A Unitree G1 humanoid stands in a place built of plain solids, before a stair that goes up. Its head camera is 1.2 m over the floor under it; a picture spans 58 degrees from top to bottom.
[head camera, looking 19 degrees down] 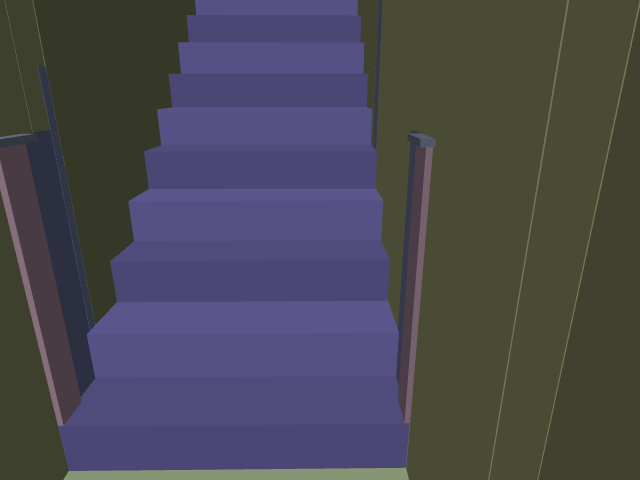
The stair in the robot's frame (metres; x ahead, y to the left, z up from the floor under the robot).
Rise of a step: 0.18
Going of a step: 0.25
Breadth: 1.13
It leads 1 degrees to the left of straight ahead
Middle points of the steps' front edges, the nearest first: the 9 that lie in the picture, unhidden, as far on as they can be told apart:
1.12 0.27 0.19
1.37 0.28 0.37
1.62 0.28 0.56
1.87 0.28 0.74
2.12 0.29 0.92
2.37 0.29 1.11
2.62 0.29 1.29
2.87 0.29 1.48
3.12 0.30 1.66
